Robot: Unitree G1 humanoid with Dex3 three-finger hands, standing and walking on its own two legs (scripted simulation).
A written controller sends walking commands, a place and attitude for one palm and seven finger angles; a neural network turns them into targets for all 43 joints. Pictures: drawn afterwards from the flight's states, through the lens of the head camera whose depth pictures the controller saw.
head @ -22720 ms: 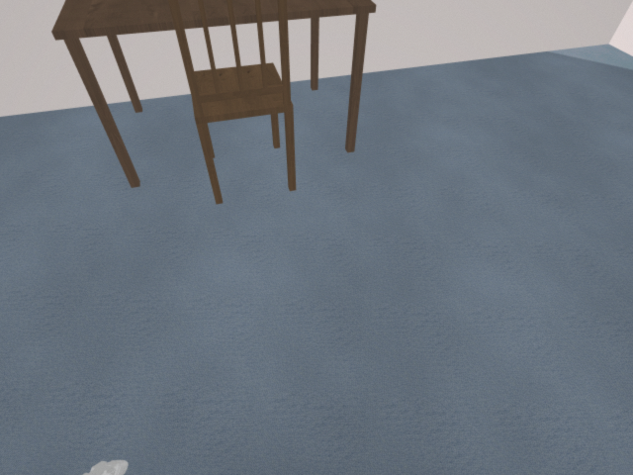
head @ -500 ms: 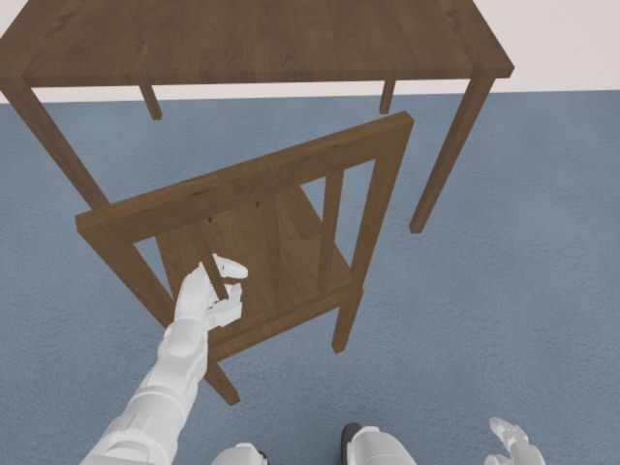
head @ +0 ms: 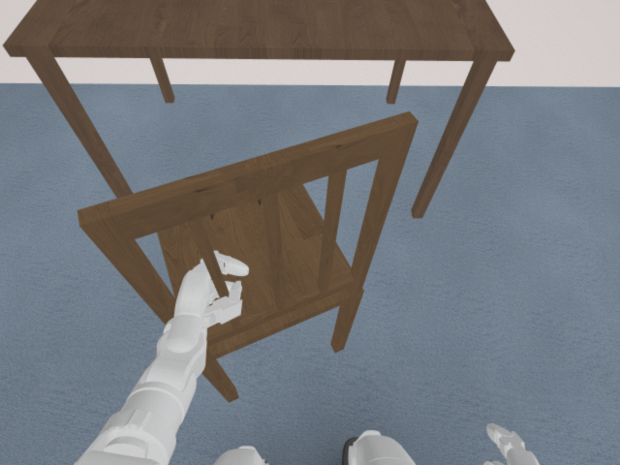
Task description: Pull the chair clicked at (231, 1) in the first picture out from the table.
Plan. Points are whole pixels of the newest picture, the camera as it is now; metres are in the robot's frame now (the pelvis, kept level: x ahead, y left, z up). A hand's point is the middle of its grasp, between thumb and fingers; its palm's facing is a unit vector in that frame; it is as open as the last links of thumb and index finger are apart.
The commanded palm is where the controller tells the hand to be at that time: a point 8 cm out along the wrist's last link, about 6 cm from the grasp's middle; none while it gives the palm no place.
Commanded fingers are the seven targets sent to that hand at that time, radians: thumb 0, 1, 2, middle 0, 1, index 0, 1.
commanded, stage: step backward, pulling the chair out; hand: left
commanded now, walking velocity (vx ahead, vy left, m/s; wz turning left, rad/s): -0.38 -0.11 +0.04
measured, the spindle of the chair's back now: (276, 261) +0.40 +0.06 -0.05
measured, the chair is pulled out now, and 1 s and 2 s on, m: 0.38 0.57 0.57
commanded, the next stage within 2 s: stop walking, hand still on the chair in 0.40 s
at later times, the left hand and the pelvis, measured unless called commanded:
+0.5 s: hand (229, 379) +0.23 +0.11 -0.06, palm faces -0.01 -0.99 -0.14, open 4.9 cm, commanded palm +0.21 +0.16 -0.04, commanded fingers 0.00 0.90 0.90 -0.50 -1.45 -0.50 -1.45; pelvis -0.10 -0.01 +0.00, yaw +1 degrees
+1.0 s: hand (218, 448) +0.15 +0.11 -0.06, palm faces +0.00 -0.99 -0.15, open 5.0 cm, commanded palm +0.13 +0.16 -0.04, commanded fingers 0.00 0.90 0.90 -0.50 -1.45 -0.50 -1.45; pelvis -0.12 -0.01 +0.01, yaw -1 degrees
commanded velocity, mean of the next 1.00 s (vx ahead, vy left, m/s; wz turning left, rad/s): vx -0.09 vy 0.00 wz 0.03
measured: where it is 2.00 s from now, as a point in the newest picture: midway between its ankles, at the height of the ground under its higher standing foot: outside the picture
